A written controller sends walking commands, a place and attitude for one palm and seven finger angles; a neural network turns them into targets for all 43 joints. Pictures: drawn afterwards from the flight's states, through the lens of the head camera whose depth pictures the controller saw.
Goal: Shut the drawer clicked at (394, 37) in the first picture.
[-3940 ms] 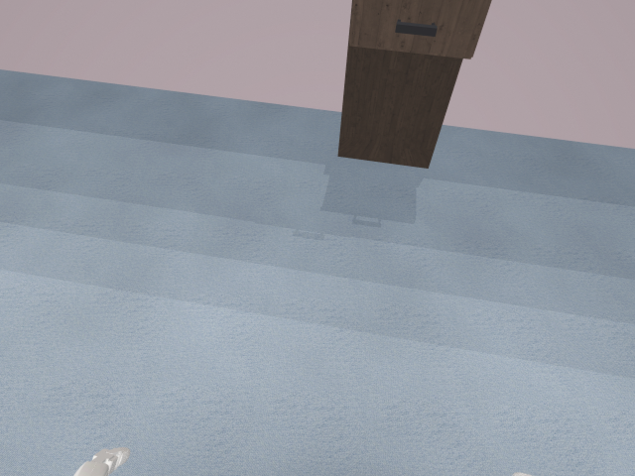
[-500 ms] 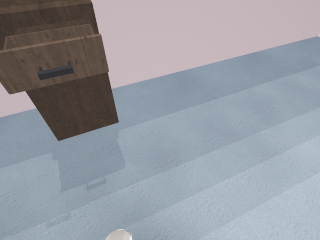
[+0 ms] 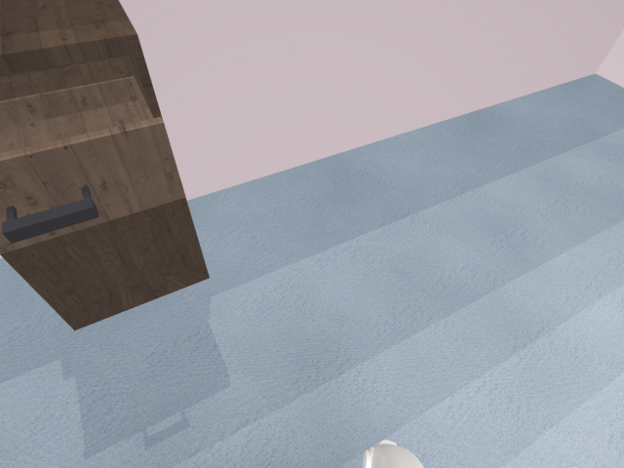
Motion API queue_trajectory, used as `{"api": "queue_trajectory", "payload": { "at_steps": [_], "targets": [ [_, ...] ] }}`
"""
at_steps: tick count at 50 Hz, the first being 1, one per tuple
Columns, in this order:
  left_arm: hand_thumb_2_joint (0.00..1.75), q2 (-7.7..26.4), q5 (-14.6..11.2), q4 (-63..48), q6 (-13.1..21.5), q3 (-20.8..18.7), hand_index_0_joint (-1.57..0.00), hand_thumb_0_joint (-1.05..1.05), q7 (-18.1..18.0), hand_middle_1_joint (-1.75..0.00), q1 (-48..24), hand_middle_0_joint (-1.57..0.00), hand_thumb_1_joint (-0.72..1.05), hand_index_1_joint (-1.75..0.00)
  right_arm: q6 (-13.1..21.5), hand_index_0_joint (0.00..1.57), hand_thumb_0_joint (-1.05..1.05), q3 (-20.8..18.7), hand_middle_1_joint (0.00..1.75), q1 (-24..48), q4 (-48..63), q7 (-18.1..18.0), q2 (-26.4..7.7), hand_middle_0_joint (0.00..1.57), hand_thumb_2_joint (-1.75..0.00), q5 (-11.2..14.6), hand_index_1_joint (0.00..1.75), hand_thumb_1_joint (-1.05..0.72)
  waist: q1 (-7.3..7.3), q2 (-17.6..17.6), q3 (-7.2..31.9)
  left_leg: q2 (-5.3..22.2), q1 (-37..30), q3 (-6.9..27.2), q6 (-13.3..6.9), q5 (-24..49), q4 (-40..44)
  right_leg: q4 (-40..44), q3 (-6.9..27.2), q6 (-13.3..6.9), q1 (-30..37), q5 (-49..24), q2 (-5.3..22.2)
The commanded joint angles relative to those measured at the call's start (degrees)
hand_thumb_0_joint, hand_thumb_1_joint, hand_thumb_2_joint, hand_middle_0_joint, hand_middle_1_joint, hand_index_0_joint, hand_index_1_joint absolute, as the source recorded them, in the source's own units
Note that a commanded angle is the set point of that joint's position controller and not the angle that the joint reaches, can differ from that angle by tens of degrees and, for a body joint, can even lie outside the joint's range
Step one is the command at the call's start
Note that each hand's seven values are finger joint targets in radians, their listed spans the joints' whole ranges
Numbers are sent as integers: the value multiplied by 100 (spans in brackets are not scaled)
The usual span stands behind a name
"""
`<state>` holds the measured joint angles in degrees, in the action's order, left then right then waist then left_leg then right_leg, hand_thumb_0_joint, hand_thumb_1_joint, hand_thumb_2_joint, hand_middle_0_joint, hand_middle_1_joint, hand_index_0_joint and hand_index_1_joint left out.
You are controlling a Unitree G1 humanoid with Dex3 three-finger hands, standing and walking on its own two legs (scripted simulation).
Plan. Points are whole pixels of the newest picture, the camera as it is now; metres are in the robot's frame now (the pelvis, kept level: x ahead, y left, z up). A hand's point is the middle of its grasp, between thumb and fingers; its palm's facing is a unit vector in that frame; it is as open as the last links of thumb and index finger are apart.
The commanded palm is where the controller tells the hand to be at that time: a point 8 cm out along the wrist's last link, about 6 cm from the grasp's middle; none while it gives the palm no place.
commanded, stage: turn to face it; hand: left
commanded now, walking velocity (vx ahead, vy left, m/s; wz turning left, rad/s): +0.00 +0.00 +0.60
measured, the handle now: (51, 210) +0.47 +0.47 +0.00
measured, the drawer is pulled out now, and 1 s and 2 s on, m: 0.27 0.27 0.27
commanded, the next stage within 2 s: take the last steps up to it in 0.92 s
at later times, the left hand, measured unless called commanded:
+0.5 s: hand out of the picture +0.15 +0.19 -0.19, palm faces +0.29 -0.94 -0.17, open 7.3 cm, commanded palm none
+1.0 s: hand out of the picture +0.07 +0.15 -0.15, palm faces +0.48 -0.83 -0.29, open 7.3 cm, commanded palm none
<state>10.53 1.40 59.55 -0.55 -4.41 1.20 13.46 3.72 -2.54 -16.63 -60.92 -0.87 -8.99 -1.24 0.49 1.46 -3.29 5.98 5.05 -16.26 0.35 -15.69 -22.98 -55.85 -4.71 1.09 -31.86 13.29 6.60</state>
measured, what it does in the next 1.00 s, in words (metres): walks ahead, turning left: right foot, then left foot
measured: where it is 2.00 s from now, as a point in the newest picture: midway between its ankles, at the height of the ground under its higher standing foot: outside the picture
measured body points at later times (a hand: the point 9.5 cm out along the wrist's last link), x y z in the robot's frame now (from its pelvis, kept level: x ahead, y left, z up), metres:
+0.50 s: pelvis +0.09 -0.01 -0.03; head +0.10 +0.01 +0.42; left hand +0.13 +0.24 -0.18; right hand +0.21 -0.25 -0.16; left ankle +0.09 +0.09 -0.75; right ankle +0.15 -0.14 -0.74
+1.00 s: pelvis +0.10 -0.06 -0.01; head +0.13 -0.09 +0.44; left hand +0.05 +0.19 -0.13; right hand +0.28 -0.24 -0.17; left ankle +0.05 +0.07 -0.69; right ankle +0.16 -0.14 -0.74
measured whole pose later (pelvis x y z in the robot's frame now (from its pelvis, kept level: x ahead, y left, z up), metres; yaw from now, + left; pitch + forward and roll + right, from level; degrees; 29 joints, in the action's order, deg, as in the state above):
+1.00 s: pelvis +0.10 -0.06 -0.01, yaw +27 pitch -2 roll +2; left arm 9.7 1.0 53.7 -0.7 -1.9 -1.3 12.8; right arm -4.5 -4.0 -10.1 -54.7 0.9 -13.3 -0.7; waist 0.0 -3.5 -3.3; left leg -1.2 25.1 1.6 0.9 -25.3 -55.0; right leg -32.1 -5.9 -2.0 -14.4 15.9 2.8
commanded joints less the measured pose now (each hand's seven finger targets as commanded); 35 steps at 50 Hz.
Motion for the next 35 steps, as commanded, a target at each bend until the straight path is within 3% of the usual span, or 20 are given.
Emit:
{"api": "queue_trajectory", "payload": {
  "at_steps": [1, 4, 5, 6, 7, 8, 10, 12, 14, 19, 22, 23, 24, 25, 26, 27, 28, 30, 32, 35],
  "targets": [
    [90, -74, 10, -315, 141, 93, -20, 0, -48, -30, -48, -20, 90, -30, -3, 20, 0, -120, 30, -398, 81, -20, -726, 20, -90, -33, 30, -90, -129, -1035, -203, 1140, 409, 503, -694, 2723, 553, 1529, -281, 30, 750, -259, -125],
    [90, 137, 30, -136, 263, 87, -20, 0, -109, -30, 410, -20, 90, -30, -81, 20, 0, -100, 30, -429, -10, -5, -711, 20, -90, 12, 30, -90, 116, -731, 277, 872, 565, 695, -446, 2493, -336, 2567, -480, 51, 2067, -997, -331],
    [90, 452, 40, -51, 330, 37, -20, 0, -145, -30, 723, -20, 90, -30, -82, 20, 0, -77, 30, -455, -18, 20, -578, 20, -90, 46, 30, -90, 287, -306, 546, 631, 900, 637, -223, 1743, -914, 2827, -200, 55, 2805, -1790, -22],
    [90, 1011, 71, 18, 395, -81, -20, 0, -210, -30, 1053, -20, 90, -30, -108, 20, 0, -37, 30, -616, 68, 55, -300, 20, -90, 76, 30, -90, 394, 876, 1063, 97, 1823, 364, 42, -161, -2150, 2846, 959, -280, 3798, -3120, 1234],
    [90, 1439, -7, -20, 362, -150, -20, 0, -198, -30, 1286, -20, 90, -30, -217, 20, 0, -46, 30, -676, 246, 23, -274, 20, -90, 129, 30, -90, 406, 1392, 1453, -226, 1932, 792, 119, -2299, -3391, 3294, 1617, -888, 3728, -3850, 2165],
    [90, 1334, -32, -153, 295, -102, -20, 0, -240, -30, 911, -20, 90, -30, -331, 20, 0, -72, 30, -546, 300, -17, -339, 20, -90, 128, 30, -90, 322, 911, 1040, -95, 1960, 1267, 87, -2351, -3923, 3575, 1373, -1061, 3071, -3285, 2206],
    [90, 1048, -27, -273, 279, -98, -20, 0, -308, -30, 341, -20, 90, -30, -395, 20, 0, -73, 30, -347, 264, 8, -311, 20, -90, 87, 30, -90, 225, 1218, 846, 55, 2470, 1406, 184, -1703, -4694, 3570, 1114, -1008, 2947, -3158, 1985],
    [90, 796, -30, -455, 229, -27, -20, 0, -359, -30, -122, -20, 90, -30, -493, 20, 0, -123, 30, -313, 262, 55, -361, 20, -90, 73, 30, -90, -9, 714, 712, 154, 2279, 1453, 238, -1283, -4582, 3678, 390, -848, 2318, -2279, 1747],
    [90, 775, 8, -586, 186, -40, -20, 0, -382, -30, -448, -20, 90, -30, -568, 20, 0, -120, 30, -430, 284, 114, -222, 20, -90, 54, 30, -90, -194, 607, 574, 135, 2004, 1296, 254, -1055, -4072, 3817, -80, -689, 1806, -1444, 1637],
    [90, 900, 50, -718, 60, -144, -20, 0, -388, -30, -545, -20, 90, -30, -613, 20, 0, -166, 30, -130, 618, 193, -270, 20, -90, 8, 30, -90, -142, 809, 261, 110, 1770, 985, 230, -923, -2784, 3710, -433, -618, 1466, -127, 1700],
    [90, 960, 0, -780, -12, -164, -20, 0, -343, -30, -501, -20, 90, -30, -567, 20, 0, -206, 30, -203, 758, 192, -465, 20, -90, -16, 30, -90, -229, 423, 371, -99, 1281, 756, 202, -223, -1521, 2910, -684, -439, 1526, -49, 1525],
    [90, 849, -42, -826, -59, -145, -20, 0, -325, -30, -506, -20, 90, -30, -533, 20, 0, -254, 30, -462, 728, 202, -648, 20, -90, -26, 30, -90, -367, -309, 465, -37, 795, 1024, 138, 267, -757, 2165, -812, -237, 1214, 261, 1296],
    [90, 541, -95, -995, -110, -105, -20, 0, -275, -30, -487, -20, 90, -30, -478, 20, 0, -366, 30, -672, 768, 175, -1173, 20, -90, -60, 30, -90, -475, -2014, 352, 954, 663, 2845, -331, 1074, 180, 871, -1016, 205, 290, 1455, 503],
    [90, 375, -70, -1305, -132, -42, -20, 0, -249, -30, -867, -20, 90, -30, -447, 20, 0, -441, 30, -775, 838, 105, -1633, 20, -90, -89, 30, -90, -643, -2588, 231, 1909, 709, 4214, -1035, 1972, 832, -430, -504, 380, -410, 2606, -28],
    [90, 506, -32, -1345, -125, -69, -20, 0, -215, -30, -957, -20, 90, -30, -438, 20, 0, -438, 30, -625, 851, 73, -1711, 20, -90, -88, 30, -90, -522, -1686, 393, 1999, 767, 4041, -1280, 1487, 793, -1037, 92, 249, -321, 2150, 81],
    [90, 449, -1, -1271, -123, -97, -20, 0, -206, -30, -948, -20, 90, -30, -403, 20, 0, -416, 30, -302, 924, 30, -1557, 20, -90, -71, 30, -90, -400, -1598, 450, 1531, 723, 3712, -1142, 1366, 724, -1220, 227, 256, -483, 1706, 63],
    [90, 462, -9, -1207, -102, -109, -20, 0, -192, -30, -831, -20, 90, -30, -384, 20, 0, -380, 30, -4, 1029, 2, -1456, 20, -90, -50, 30, -90, -283, -1705, 564, 1354, 550, 3535, -1020, 1491, 537, -1397, 281, 301, -651, 1456, 37],
    [90, 602, -24, -1021, -95, -114, -20, 0, -180, -30, -577, -20, 90, -30, -341, 20, 0, -289, 30, 320, 1149, -26, -1241, 20, -90, -35, 30, -90, -163, -1198, 692, 998, 324, 2831, -900, 2344, 308, -1253, 357, 354, -397, 974, 31],
    [90, 584, -65, -968, -104, -68, -20, 0, -191, -30, -417, -20, 90, -30, -337, 20, 0, -298, 30, 278, 1156, -37, -1304, 20, -90, -21, 30, -90, -165, -935, 905, 853, 22, 2574, -936, 2874, 156, -814, 323, 387, -159, 956, -79],
    [90, 557, -92, -989, -135, -24, -20, 0, -223, -30, -467, -20, 90, -30, -390, 20, 0, -310, 30, 189, 1104, -26, -1343, 20, -90, -24, 30, -90, -254, -784, 836, 919, -99, 2674, -1069, 2891, 181, -110, 298, 402, 100, 1144, -176]
  ]
}}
